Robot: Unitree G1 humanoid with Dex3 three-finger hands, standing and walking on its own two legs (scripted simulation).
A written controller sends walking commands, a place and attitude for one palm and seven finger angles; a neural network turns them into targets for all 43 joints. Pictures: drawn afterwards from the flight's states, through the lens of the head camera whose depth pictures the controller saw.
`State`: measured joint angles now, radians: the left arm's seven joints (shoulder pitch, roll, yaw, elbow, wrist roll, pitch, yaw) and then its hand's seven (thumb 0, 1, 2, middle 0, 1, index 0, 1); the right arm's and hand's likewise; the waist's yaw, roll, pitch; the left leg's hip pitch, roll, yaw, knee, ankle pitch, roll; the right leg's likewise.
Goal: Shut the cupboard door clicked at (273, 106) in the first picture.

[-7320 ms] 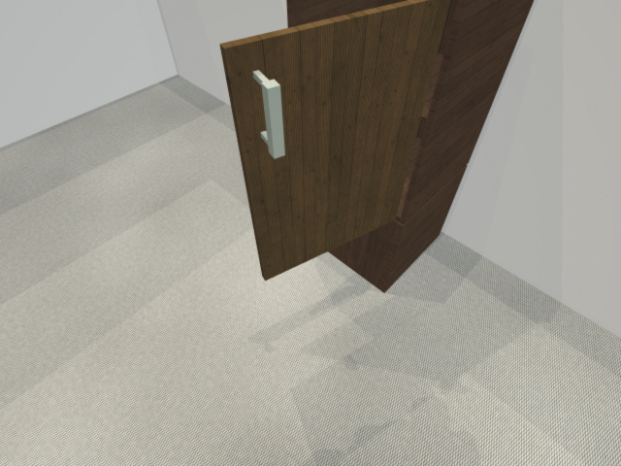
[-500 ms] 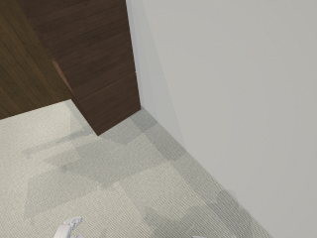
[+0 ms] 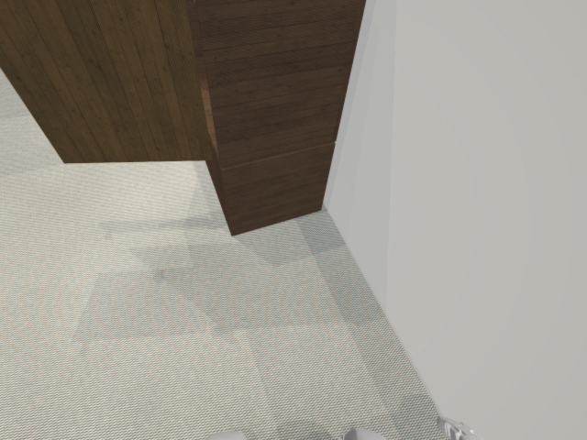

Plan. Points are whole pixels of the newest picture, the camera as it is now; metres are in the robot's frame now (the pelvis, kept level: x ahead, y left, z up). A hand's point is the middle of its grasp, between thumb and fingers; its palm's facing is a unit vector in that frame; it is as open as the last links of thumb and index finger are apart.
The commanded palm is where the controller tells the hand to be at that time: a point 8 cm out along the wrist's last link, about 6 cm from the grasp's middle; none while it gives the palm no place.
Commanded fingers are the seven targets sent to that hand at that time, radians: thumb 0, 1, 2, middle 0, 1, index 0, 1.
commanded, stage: turn to face it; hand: left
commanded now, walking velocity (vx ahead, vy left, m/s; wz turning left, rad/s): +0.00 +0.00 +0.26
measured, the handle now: out of the picture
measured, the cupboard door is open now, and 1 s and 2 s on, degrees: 74 74 74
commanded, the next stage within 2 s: take the last steps up to it in 0.02 s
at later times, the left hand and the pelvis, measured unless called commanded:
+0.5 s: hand out of the picture +0.05 +0.16 -0.15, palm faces +0.20 -0.96 -0.20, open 7.3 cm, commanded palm none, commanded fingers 0.00 0.90 0.90 -0.20 -0.30 -0.20 -0.30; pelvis +0.08 -0.01 +0.02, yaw +9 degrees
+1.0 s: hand (108, 327) +0.28 +0.32 -0.14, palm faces +0.24 -0.95 -0.20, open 7.4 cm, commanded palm none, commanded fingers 0.00 0.90 0.90 -0.20 -0.30 -0.20 -0.30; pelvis +0.22 +0.12 +0.01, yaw +13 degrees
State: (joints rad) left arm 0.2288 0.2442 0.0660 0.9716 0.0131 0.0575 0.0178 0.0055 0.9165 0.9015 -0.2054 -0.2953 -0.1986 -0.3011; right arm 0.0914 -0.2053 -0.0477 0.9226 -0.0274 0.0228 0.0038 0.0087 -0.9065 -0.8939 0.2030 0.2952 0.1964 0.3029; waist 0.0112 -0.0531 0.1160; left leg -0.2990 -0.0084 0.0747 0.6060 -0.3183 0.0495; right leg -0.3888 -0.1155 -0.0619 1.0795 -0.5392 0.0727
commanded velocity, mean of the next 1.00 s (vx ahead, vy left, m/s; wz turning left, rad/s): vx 0.27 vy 0.14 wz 0.16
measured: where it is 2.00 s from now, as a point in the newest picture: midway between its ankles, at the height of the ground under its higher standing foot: (230, 353)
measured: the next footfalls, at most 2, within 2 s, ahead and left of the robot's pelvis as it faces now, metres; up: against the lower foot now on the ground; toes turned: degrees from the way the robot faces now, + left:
right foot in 0.28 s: +0.07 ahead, -0.15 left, +0.00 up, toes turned -1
left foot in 0.68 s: +0.21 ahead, +0.18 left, +0.00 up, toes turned +19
